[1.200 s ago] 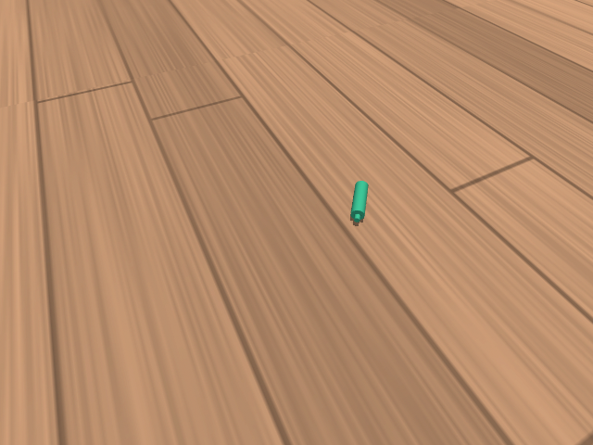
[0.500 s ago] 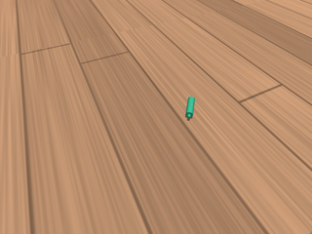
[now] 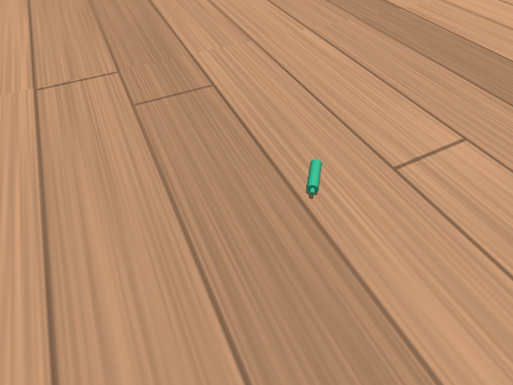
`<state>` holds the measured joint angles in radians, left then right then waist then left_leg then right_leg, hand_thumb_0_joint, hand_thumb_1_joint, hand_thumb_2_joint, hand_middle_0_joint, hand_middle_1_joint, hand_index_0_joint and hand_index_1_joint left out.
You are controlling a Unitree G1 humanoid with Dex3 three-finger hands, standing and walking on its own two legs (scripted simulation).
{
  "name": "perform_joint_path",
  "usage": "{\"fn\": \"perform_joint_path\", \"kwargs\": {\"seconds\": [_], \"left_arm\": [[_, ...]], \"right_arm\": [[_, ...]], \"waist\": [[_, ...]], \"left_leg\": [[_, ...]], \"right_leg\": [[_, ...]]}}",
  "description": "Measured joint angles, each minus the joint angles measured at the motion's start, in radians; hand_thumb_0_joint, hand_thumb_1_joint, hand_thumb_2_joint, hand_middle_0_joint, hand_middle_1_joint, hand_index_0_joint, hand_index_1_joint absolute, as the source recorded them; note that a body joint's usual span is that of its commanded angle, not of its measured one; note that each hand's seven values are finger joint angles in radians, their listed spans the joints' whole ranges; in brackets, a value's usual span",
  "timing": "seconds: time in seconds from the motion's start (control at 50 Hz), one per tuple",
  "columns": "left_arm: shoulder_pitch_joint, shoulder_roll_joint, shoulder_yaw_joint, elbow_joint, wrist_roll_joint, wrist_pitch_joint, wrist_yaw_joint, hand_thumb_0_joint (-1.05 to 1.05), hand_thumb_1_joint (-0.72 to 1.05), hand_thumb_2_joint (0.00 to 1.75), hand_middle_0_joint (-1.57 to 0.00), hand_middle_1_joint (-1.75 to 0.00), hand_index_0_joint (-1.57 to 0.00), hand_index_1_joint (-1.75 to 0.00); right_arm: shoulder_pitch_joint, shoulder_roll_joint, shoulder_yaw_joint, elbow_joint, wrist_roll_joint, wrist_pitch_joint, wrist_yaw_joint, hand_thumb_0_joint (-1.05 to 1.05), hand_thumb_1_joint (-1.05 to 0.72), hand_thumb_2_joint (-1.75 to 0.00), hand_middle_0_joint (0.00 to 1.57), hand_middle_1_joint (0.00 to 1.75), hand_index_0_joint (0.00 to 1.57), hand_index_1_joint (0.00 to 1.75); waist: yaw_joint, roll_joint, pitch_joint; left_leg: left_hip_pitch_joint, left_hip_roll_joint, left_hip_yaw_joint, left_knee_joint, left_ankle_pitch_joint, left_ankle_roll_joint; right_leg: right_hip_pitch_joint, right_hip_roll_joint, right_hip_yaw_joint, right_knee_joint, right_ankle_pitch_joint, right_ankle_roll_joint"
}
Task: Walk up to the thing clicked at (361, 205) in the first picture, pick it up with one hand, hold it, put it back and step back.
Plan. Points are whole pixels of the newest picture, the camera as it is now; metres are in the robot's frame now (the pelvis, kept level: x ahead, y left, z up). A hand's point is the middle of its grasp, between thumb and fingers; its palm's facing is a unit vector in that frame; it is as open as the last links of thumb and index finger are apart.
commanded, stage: stand
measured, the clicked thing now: (314, 177) +1.19 -0.30 -0.75
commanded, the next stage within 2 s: none
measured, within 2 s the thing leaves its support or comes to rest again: neither
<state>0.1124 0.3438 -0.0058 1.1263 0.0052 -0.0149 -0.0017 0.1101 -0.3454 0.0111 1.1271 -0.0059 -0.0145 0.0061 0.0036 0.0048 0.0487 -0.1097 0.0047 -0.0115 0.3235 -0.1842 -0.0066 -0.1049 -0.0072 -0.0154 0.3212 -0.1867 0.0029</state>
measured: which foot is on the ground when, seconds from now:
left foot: down 0.00-1.00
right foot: down 0.00-1.00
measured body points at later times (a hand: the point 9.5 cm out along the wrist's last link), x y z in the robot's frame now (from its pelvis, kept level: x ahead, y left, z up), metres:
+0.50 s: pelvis +0.00 +0.00 +0.00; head +0.02 +0.00 +0.45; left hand +0.08 +0.30 -0.13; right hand +0.08 -0.30 -0.13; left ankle +0.00 +0.12 -0.75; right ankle -0.01 -0.12 -0.75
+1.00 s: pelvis +0.00 +0.00 +0.00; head +0.02 +0.00 +0.45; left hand +0.07 +0.30 -0.13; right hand +0.08 -0.30 -0.14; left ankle +0.00 +0.12 -0.75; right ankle -0.01 -0.12 -0.75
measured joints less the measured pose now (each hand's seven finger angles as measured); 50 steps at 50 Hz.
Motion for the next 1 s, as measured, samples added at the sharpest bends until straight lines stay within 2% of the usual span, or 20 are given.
{"fn": "perform_joint_path", "kwargs": {"seconds": [1.0], "left_arm": [[0.005, 0.0, 0.005, 0.003, 0.001, 0.004, -0.001, 0.01, 0.9, 0.9, -0.21, -0.3, -0.21, -0.3]], "right_arm": [[0.007, -0.003, 0.0, -0.004, -0.001, -0.001, -0.002, 0.0, -0.9, -0.9, 0.2, 0.3, 0.2, 0.3]], "waist": [[0.001, 0.0, 0.003]], "left_leg": [[0.011, -0.003, 0.0, -0.011, 0.0, 0.002]], "right_leg": [[0.01, -0.003, 0.0, -0.008, -0.002, 0.002]]}}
